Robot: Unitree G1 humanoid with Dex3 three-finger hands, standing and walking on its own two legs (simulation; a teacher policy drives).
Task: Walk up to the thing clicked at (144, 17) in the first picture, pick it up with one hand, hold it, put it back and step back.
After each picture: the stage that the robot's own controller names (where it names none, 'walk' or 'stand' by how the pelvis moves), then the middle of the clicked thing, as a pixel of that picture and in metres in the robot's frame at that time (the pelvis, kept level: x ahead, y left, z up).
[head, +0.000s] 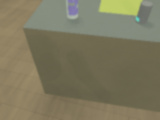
stand; (143, 13) +0.85 -0.33 +0.02
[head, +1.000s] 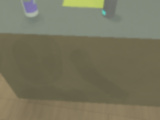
walk; (109, 5) +0.80 -0.09 +0.05
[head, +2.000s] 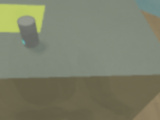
walk; (29, 32) +0.56 +0.24 +0.05
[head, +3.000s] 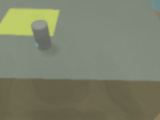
stand; (41, 35) +0.57 +0.20 +0.04
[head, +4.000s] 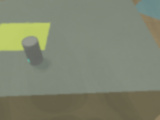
stand; (33, 51) +0.53 +0.23 +0.01
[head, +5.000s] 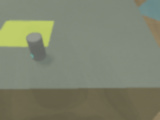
stand; (36, 47) +0.56 +0.23 +0.01
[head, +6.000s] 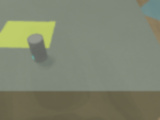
stand; (37, 48) +0.55 +0.22 +0.01
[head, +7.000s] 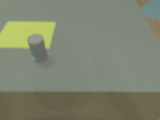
stand; (38, 49) +0.55 +0.22 +0.01
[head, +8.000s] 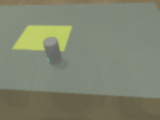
rise first; (52, 51) +0.55 +0.20 +0.02
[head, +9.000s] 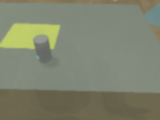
go down; (43, 49) +0.57 +0.19 +0.02
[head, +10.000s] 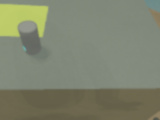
go down; (30, 38) +0.53 +0.19 +0.05
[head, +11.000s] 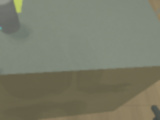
close in; (5, 13) +0.56 +0.20 +0.08
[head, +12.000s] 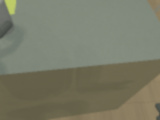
close; out of the picture +0.56 +0.21 +0.09
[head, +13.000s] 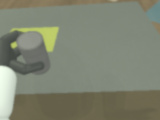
lift; (35, 54) +0.36 +0.15 +0.21
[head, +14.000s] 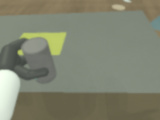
lift; (40, 61) +0.32 +0.14 +0.21
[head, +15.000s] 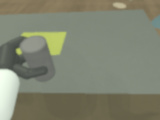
hold; (39, 59) +0.32 +0.14 +0.21
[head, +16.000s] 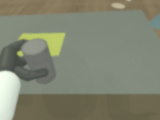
hold; (40, 62) +0.32 +0.14 +0.21
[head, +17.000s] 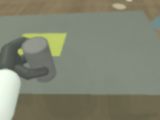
crouch; (40, 60) +0.32 +0.14 +0.21
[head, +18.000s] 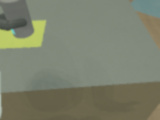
crouch; (18, 16) +0.48 +0.17 +0.24
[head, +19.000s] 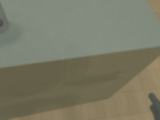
lower; out of the picture +0.54 +0.19 +0.10
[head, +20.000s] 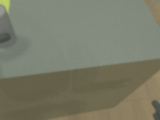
lower; (0, 27) +0.51 +0.19 +0.09
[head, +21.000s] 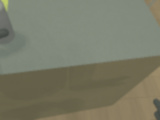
lower; out of the picture +0.52 +0.19 +0.09
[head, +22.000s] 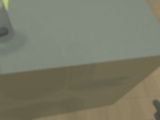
lower; out of the picture +0.52 +0.19 +0.09
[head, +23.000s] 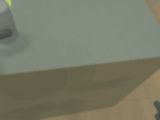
loosen; (2, 22) +0.52 +0.19 +0.09
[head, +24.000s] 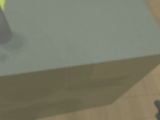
withdraw; out of the picture +0.52 +0.19 +0.09
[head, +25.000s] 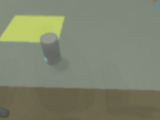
sink last; (51, 49) +0.50 +0.16 +0.06
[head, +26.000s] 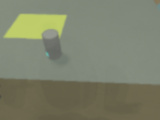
stand; (52, 44) +0.53 +0.18 +0.06
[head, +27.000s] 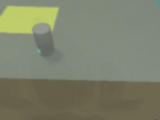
stand; (44, 40) +0.52 +0.18 +0.08
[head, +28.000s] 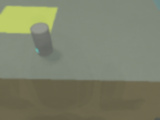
stand; (42, 40) +0.52 +0.18 +0.08
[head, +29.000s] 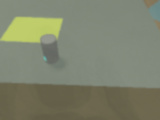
stand; (50, 49) +0.53 +0.17 +0.03
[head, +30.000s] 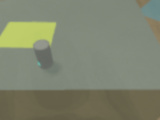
stand; (43, 54) +0.52 +0.19 +0.01
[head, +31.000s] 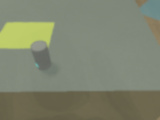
stand; (41, 55) +0.51 +0.20 +0.01
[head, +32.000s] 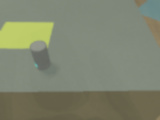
stand; (40, 55) +0.51 +0.20 +0.01
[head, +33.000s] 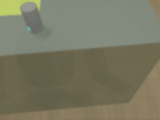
walk; (32, 18) +0.63 +0.23 +0.04
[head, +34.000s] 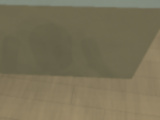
walk; out of the picture +0.92 +0.15 +0.05
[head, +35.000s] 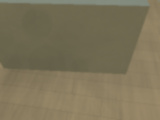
stand; out of the picture +1.16 +0.17 +0.03
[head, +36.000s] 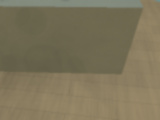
stand; out of the picture +1.15 +0.18 +0.01
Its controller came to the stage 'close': yes
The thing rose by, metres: 0.21
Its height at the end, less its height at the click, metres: +0.00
